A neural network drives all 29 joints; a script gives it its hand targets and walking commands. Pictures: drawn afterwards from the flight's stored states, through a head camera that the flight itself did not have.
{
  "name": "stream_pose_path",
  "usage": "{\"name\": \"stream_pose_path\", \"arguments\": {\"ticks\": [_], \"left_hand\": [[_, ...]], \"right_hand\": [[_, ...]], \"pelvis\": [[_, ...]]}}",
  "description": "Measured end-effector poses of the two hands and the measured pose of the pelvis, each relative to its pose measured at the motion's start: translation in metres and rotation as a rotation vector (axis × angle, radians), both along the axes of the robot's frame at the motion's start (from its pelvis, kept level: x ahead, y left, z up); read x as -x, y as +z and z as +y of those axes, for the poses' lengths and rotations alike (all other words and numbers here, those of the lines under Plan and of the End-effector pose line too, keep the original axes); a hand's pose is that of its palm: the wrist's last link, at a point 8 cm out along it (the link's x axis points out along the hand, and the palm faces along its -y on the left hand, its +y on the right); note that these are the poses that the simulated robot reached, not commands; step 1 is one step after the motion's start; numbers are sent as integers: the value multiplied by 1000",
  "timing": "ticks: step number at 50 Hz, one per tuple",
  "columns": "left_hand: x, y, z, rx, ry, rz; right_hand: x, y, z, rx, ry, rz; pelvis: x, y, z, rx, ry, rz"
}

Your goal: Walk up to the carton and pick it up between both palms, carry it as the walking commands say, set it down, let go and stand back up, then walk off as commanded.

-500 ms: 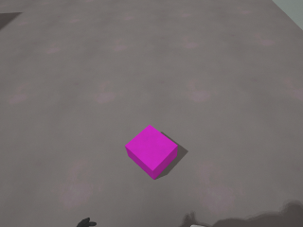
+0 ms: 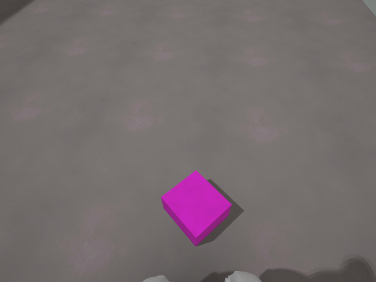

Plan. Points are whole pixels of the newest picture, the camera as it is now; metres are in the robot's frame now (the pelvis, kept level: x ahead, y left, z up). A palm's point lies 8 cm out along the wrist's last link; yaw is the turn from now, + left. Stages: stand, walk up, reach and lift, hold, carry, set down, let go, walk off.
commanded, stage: walk up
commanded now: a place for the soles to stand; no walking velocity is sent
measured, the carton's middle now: (195, 206) +0.56 +0.01 -0.68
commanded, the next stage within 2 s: none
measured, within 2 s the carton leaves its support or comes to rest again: neither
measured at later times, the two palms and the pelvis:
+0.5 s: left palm out of the picture +0.14 +0.23 -0.10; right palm out of the picture +0.09 -0.28 -0.12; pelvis +0.03 -0.02 +0.01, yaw +1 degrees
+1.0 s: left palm out of the picture +0.10 +0.24 -0.11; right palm out of the picture +0.06 -0.32 -0.11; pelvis +0.03 -0.05 +0.01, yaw +6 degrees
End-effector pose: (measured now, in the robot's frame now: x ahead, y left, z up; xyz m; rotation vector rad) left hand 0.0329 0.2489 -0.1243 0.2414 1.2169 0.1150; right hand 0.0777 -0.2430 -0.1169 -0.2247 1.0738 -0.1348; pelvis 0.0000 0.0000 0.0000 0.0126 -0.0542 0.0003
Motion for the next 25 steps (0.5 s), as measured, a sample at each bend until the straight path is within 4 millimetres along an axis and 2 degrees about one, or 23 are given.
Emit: {"name": "stream_pose_path", "arguments": {"ticks": [3,7,11,15,20,25], "left_hand": [[-32,6,-8,-7,-12,-61],[-56,8,-23,-15,-21,-92],[-81,16,-36,-3,-34,-112],[-103,22,-38,-2,-47,-148],[-113,24,-31,-9,-43,-164],[-107,20,-22,-13,-29,-147]], "right_hand": [[13,-8,-9,-10,-11,67],[19,-21,-19,-45,-31,139],[20,-19,-25,-57,-43,162],[15,-15,-33,-43,-40,168],[3,-9,-39,-17,-22,157],[-11,-5,-37,-2,-3,132]], "pelvis": [[-8,1,-8,-4,5,2],[-17,-3,-19,-8,0,-4],[-26,3,-24,-6,1,6],[-31,7,-26,-5,5,15],[-33,8,-26,2,11,21],[-32,8,-24,7,16,24]]}}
